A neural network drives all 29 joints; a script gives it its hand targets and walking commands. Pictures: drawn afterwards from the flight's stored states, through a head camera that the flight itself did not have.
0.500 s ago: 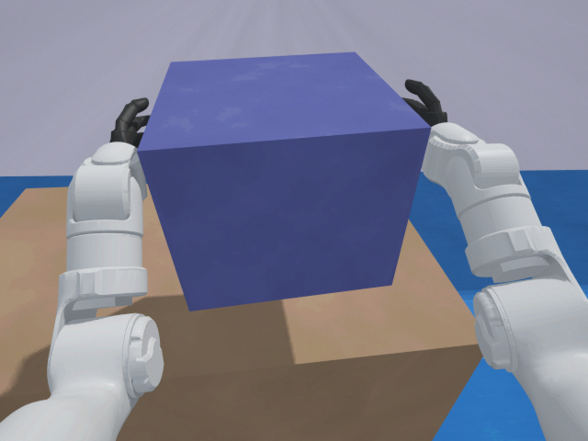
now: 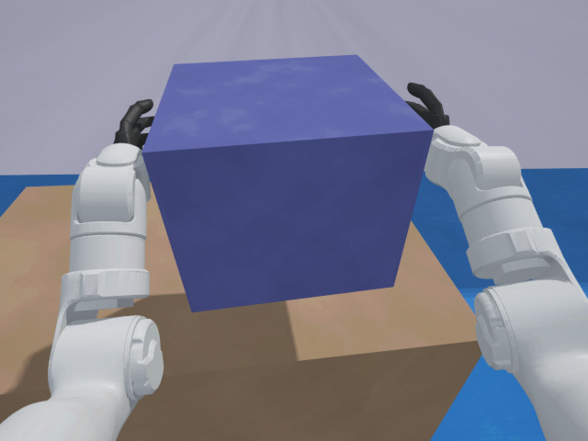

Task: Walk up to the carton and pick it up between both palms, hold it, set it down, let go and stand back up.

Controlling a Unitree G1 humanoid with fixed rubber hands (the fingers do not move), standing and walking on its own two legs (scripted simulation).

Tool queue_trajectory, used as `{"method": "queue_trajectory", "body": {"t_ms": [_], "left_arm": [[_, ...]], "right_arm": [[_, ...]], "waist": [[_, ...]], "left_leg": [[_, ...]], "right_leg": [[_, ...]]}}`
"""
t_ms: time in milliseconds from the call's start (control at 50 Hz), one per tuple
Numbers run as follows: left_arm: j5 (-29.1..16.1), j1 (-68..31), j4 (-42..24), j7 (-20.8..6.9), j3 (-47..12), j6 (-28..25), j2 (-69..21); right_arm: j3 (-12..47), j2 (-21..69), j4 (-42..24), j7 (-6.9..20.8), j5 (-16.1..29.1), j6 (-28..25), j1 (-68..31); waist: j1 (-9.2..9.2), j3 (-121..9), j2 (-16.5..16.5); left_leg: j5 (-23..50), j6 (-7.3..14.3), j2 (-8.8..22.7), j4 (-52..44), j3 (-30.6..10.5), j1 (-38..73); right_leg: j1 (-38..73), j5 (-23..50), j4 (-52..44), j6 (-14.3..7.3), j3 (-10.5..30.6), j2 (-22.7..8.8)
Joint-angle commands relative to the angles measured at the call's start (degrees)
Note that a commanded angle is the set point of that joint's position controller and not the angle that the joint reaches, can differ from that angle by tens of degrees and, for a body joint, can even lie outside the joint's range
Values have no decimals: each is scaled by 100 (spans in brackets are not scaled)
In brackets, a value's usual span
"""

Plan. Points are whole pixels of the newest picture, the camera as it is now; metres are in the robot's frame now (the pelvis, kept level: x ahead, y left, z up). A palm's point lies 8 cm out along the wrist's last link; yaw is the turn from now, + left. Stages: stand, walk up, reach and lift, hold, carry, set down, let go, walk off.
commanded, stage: hold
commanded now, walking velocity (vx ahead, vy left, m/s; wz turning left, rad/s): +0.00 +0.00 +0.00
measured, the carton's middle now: (281, 172) +0.42 +0.02 +0.22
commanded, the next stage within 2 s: none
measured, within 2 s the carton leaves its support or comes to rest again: neither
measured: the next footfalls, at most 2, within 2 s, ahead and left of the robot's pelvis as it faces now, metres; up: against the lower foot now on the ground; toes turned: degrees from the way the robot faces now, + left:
none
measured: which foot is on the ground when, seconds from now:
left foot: down 0.00-1.00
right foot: down 0.00-1.00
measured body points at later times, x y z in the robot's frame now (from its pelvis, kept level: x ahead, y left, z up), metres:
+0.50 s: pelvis +0.00 +0.00 +0.00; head -0.09 +0.02 +0.44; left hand +0.38 +0.20 +0.27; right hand +0.39 -0.17 +0.30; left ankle +0.04 +0.12 -0.75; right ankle -0.02 -0.11 -0.75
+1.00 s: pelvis +0.01 +0.00 +0.00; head -0.08 +0.02 +0.44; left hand +0.38 +0.21 +0.27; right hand +0.39 -0.16 +0.30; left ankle +0.04 +0.12 -0.75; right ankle -0.02 -0.11 -0.75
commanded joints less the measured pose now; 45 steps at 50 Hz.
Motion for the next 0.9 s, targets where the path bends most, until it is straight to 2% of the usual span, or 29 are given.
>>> {"method": "queue_trajectory", "body": {"t_ms": [0, 60, 80, 120, 160, 180, 200, 220, 240, 300, 320, 360, 400, 420, 460, 480, 500, 520, 540, 600, 620, 640, 680, 720, 740, 760, 800, 840, 880], "left_arm": [[-1232, -4513, -1355, -1025, -1773, -638, -2921], [-1306, -4540, -1210, -1103, -1695, -654, -2817], [-1241, -4499, -880, -1123, -1534, -624, -2819], [-1206, -4462, -995, -1149, -1673, -618, -2913], [-1250, -4613, -1047, -1206, -1635, -654, -2853], [-1264, -4574, -1032, -1215, -1779, -623, -3010], [-1288, -4649, -1139, -1206, -1737, -645, -2973], [-1414, -4690, -1452, -1178, -1982, -671, -3132], [-1356, -4650, -1184, -1160, -1932, -621, -3064], [-1381, -4674, -1434, -1124, -1948, -666, -3064], [-1408, -4596, -1235, -1130, -2001, -630, -3143], [-1330, -4535, -1140, -1122, -1836, -648, -3032], [-1282, -4498, -967, -1135, -1771, -630, -3081], [-1341, -4696, -1348, -1109, -1922, -684, -3082], [-1351, -4773, -1434, -1039, -1889, -693, -3127], [-1320, -4580, -1220, -1044, -1759, -685, -3071], [-1314, -4549, -1163, -1023, -1721, -656, -3023], [-1195, -4536, -1173, -1041, -1540, -684, -2915], [-1167, -4600, -1053, -1047, -1636, -667, -3049], [-1258, -4631, -1063, -1055, -1564, -711, -2950], [-1317, -4786, -1174, -1049, -1668, -747, -3001], [-1325, -4840, -1352, -1023, -1690, -770, -2940], [-1360, -4716, -1276, -1031, -1715, -711, -2889], [-1481, -4893, -1383, -1017, -1965, -764, -3012], [-1387, -4878, -1145, -1018, -1857, -740, -3101], [-1311, -4625, -909, -1049, -1767, -669, -3041], [-1274, -4471, -793, -1138, -1780, -639, -3026], [-1339, -4509, -1134, -1179, -1798, -673, -2989], [-1222, -4191, -924, -1203, -1599, -608, -2933]], "right_arm": [[949, 3304, -1607, 722, 710, -172, -3925], [1016, 3323, -1711, 658, 718, -136, -4017], [861, 3246, -1628, 633, 660, -116, -4085], [873, 3216, -1434, 649, 687, -106, -3951], [944, 3324, -1334, 656, 714, -69, -3910], [852, 3292, -1406, 650, 661, -109, -3928], [774, 3219, -1366, 645, 648, -114, -3944], [805, 3259, -1452, 640, 728, -145, -3891], [803, 3117, -1408, 645, 738, -116, -3955], [832, 3167, -1424, 667, 721, -101, -3732], [590, 2929, -1185, 688, 615, -98, -3726], [690, 3046, -1173, 739, 695, -118, -3783], [678, 2964, -1217, 739, 620, -165, -3926], [787, 3094, -1452, 748, 709, -204, -3957], [793, 3094, -1398, 763, 770, -159, -3923], [980, 3220, -1467, 753, 826, -147, -3904], [879, 3101, -1501, 737, 801, -154, -3999], [1052, 3343, -1513, 716, 796, -135, -3935], [881, 3275, -1236, 730, 680, -109, -3886], [1058, 3467, -1448, 722, 759, -140, -4025], [1007, 3526, -1523, 706, 771, -172, -4110], [1125, 3625, -1654, 697, 787, -196, -4173], [977, 3463, -1635, 628, 790, -156, -4105], [960, 3453, -1592, 620, 755, -145, -4005], [851, 3437, -1523, 625, 696, -136, -4082], [707, 3257, -1287, 626, 616, -99, -3896], [837, 3309, -1394, 610, 626, -123, -3928], [913, 3233, -1541, 599, 700, -97, -3937], [910, 3109, -1524, 583, 795, -45, -3890]], "waist": [[23, -1815, 301], [106, -1831, 44], [49, -1651, 131], [-31, -1552, 309], [-29, -1567, 108], [-29, -1726, 369], [-114, -1766, 310], [-128, -1920, 547], [-149, -1730, 605], [-118, -1833, 551], [-257, -1619, 648], [-98, -1616, 476], [-132, -1687, 516], [-64, -1912, 493], [-4, -1892, 643], [74, -1892, 287], [-16, -1890, 417], [212, -1781, 101], [120, -1515, 319], [208, -1834, 58], [117, -2000, 217], [192, -1986, 114], [40, -1974, 121], [-83, -1964, 227], [-44, -1748, 268], [-153, -1546, 316], [-100, -1609, 266], [-153, -1809, 261], [-45, -1611, 222]], "left_leg": [[793, -31, -178, 198, -447, 1711], [663, 21, -202, 136, -395, 1605], [476, 8, -216, 99, -371, 1489], [546, 14, -216, 83, -397, 1590], [519, 0, -196, 99, -411, 1610], [798, -96, -180, 135, -402, 1711], [712, -77, -193, 147, -400, 1691], [1070, -171, -165, 189, -439, 1850], [858, -144, -161, 187, -467, 1746], [957, -222, -125, 210, -449, 1811], [898, -268, -113, 155, -464, 1741], [852, -176, -112, 128, -461, 1659], [718, -175, -133, 95, -463, 1583], [946, -198, -91, 151, -471, 1731], [1078, -212, -137, 213, -489, 1727], [1074, -166, -143, 204, -454, 1722], [964, -129, -172, 249, -463, 1645], [759, -75, -182, 201, -419, 1582], [463, -29, -188, 82, -444, 1538], [555, -7, -181, 137, -416, 1528], [619, -20, -237, 196, -407, 1628], [681, 15, -229, 227, -394, 1629], [818, 1, -239, 272, -459, 1617], [665, -50, -231, 210, -462, 1679], [595, -58, -211, 172, -448, 1624], [504, -72, -176, 108, -460, 1596], [459, -63, -200, 103, -410, 1567], [762, -57, -190, 172, -452, 1712], [1040, -66, -215, 175, -469, 1584]], "right_leg": [[-571, 1252, -239, 229, 241, 47], [-515, 1323, -239, 285, 261, 22], [-550, 1222, -261, 290, 265, 22], [-540, 1289, -258, 260, 282, -20], [-552, 1218, -255, 273, 257, 11], [-564, 1335, -240, 208, 307, -3], [-585, 1252, -240, 196, 266, 32], [-570, 1431, -188, 183, 253, 68], [-624, 1178, -269, 153, 239, 53], [-597, 1142, -201, 135, 213, 81], [-720, 1026, -248, 86, 230, 55], [-646, 1042, -242, 103, 249, 80], [-597, 1007, -274, 94, 241, 48], [-602, 1145, -223, 93, 268, 102], [-524, 1276, -201, 92, 236, 108], [-394, 1341, -237, 181, 228, 131], [-479, 1367, -230, 176, 262, 65], [-422, 1187, -236, 241, 224, 71], [-658, 897, -308, 219, 289, 15], [-518, 1091, -220, 228, 260, 22], [-540, 1198, -227, 271, 264, 12], [-582, 1231, -205, 287, 251, -4], [-442, 1547, -175, 299, 264, 47], [-667, 1234, -211, 296, 228, 10], [-754, 1114, -248, 266, 262, 34], [-775, 939, -297, 252, 214, 22], [-659, 1072, -340, 271, 304, -14], [-500, 1376, -269, 218, 307, -9], [-286, 1733, -209, 240, 298, 20]]}}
